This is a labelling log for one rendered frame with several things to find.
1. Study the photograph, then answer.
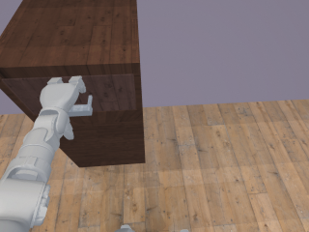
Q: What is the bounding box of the handle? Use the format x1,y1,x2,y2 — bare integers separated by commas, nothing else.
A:
68,95,93,117

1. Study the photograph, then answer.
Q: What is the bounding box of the robot left upper arm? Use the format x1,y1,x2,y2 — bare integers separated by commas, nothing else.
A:
0,178,51,232

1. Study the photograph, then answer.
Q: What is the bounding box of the robot left shin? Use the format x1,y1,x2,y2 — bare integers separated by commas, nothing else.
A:
121,224,131,229

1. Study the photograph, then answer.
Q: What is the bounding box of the robot left forearm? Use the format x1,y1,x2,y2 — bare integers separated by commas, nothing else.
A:
0,106,69,188

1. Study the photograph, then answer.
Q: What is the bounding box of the cabinet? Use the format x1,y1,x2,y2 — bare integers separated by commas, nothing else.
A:
0,0,146,168

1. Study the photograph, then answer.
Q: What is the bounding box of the left robot hand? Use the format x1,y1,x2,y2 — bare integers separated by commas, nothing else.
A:
40,75,86,140

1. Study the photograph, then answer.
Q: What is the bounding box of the drawer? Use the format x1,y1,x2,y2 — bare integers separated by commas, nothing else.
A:
1,73,136,115

